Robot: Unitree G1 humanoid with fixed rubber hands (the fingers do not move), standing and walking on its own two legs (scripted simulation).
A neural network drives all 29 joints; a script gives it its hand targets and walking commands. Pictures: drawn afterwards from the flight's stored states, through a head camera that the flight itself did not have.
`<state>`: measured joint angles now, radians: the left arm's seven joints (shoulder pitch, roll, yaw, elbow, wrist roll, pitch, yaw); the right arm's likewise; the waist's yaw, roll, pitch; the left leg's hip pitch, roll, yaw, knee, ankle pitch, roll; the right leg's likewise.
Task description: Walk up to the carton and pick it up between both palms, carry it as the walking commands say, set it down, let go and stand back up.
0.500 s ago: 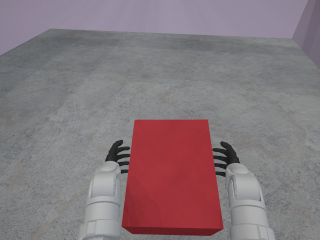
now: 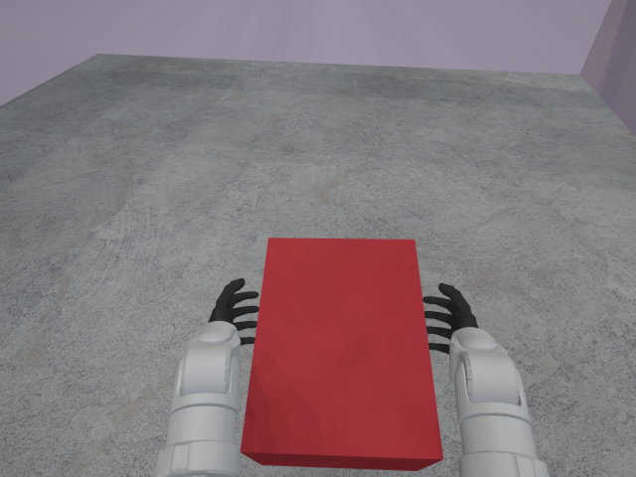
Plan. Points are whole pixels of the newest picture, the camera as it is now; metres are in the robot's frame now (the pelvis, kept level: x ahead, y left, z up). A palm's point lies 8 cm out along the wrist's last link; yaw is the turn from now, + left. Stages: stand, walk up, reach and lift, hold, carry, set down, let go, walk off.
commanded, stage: hold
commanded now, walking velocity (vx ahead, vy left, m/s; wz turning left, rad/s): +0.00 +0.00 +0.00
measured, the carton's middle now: (339, 350) +0.32 +0.00 -0.03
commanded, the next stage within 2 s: carry in 0.36 s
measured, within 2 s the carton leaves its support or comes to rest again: neither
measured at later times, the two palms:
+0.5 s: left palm (227, 337) +0.28 +0.15 +0.05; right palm (463, 338) +0.28 -0.16 +0.05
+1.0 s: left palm out of the picture +0.07 +0.10 +0.09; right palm out of the picture +0.06 -0.19 +0.07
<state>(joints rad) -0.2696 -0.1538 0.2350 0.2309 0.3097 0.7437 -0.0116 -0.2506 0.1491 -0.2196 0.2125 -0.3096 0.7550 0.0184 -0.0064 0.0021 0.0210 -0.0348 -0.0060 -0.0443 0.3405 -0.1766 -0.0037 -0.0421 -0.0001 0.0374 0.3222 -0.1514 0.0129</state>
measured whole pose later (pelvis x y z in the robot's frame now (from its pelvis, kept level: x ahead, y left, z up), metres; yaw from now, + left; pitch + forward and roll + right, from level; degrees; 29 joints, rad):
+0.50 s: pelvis -0.02 +0.00 -0.02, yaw +0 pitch -1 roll +0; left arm -0.27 -0.15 0.18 0.10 0.25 0.80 0.05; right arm -0.27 0.15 -0.20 0.09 -0.27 0.81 -0.05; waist 0.00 0.00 -0.04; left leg -0.30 -0.01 -0.05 0.57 -0.25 -0.01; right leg -0.31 0.01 0.03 0.54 -0.22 0.01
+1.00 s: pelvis -0.20 -0.03 -0.02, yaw -1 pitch +3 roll +2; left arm -0.13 -0.13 0.04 -0.44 0.09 1.23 0.21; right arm -0.13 0.13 -0.04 -0.46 -0.10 1.25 -0.23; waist -0.01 0.02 -0.04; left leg -0.71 -0.05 -0.04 1.14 -0.38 0.00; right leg -0.43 -0.01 -0.04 0.60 -0.21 -0.06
